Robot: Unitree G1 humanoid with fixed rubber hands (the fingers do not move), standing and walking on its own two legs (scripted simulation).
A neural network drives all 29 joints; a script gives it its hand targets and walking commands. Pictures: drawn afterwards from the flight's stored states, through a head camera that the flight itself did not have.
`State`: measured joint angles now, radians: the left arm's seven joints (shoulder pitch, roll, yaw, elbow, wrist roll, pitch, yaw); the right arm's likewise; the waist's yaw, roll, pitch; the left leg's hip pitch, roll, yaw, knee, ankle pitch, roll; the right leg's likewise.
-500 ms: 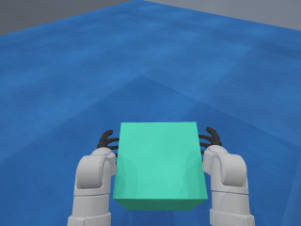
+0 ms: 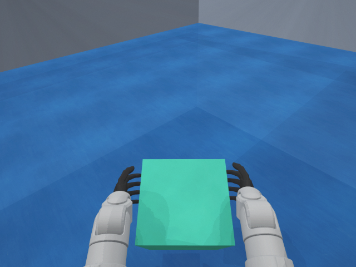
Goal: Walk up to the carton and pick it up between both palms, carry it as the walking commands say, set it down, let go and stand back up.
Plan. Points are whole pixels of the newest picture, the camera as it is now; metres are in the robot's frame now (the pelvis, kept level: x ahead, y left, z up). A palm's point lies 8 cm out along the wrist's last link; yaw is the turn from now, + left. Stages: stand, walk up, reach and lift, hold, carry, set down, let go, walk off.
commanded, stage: hold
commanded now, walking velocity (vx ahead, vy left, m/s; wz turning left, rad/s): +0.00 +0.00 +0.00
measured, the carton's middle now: (183, 208) +0.32 +0.01 -0.05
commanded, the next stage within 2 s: set down in 0.28 s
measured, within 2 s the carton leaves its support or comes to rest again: neither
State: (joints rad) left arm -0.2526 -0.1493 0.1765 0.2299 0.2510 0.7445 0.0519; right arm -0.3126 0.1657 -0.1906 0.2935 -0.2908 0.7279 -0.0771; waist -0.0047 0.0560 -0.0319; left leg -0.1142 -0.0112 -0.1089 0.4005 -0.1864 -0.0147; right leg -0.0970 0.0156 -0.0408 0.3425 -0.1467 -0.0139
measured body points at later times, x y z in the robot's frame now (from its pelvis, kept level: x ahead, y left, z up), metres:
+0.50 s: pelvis +0.00 -0.01 +0.00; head -0.05 -0.02 +0.44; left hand +0.31 +0.12 +0.03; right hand +0.30 -0.17 +0.02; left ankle +0.03 +0.13 -0.74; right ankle +0.03 -0.11 -0.74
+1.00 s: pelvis -0.01 +0.02 -0.03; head +0.05 +0.00 +0.42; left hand +0.33 +0.12 -0.06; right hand +0.31 -0.16 -0.06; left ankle +0.03 +0.13 -0.74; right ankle +0.03 -0.11 -0.74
